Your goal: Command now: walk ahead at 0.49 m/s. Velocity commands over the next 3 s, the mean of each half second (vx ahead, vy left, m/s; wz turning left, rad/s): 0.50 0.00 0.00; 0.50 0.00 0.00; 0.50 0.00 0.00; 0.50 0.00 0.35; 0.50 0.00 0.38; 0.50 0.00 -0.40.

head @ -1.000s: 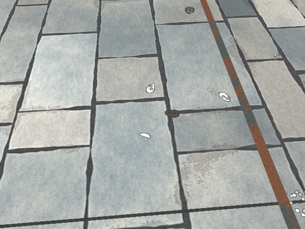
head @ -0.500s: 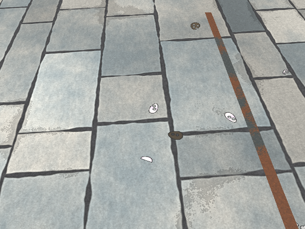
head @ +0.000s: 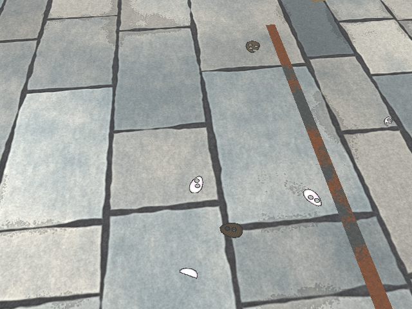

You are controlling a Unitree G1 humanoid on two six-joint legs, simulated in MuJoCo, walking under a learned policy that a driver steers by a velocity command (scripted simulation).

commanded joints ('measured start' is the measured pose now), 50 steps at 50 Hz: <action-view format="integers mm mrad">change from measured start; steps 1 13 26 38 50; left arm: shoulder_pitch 119 -332 -71 118 223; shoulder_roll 43 45 85 142 11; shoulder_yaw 21 14 32 43 3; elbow -25 -176 -103 -2 16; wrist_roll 4 4 33 18 17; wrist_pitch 22 1 -13 3 4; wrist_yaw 13 -20 -44 -1 -6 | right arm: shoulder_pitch -11 219 101 -218 245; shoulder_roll -68 -155 -106 -52 -254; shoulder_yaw -6 -23 -20 -19 -85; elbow -27 45 -23 -122 -34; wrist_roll -1 21 20 15 6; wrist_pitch -24 14 7 21 7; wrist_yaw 0 -44 -46 -34 -16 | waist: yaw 59 -78 -1 64 -102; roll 77 78 -49 -28 303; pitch -7 59 -81 41 -457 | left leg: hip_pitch -14 242 -345 -440 724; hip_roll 271 294 225 189 496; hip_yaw -257 -172 -155 -90 -816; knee -278 -231 797 268 -42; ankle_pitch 58 86 -130 248 -87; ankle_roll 172 117 -26 -69 282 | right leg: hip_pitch -66 -198 357 420 -156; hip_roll -88 -33 -173 -130 137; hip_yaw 19 -53 198 6 0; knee -49 -674 -1064 -1148 40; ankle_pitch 63 364 246 344 -256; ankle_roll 16 53 -140 -123 45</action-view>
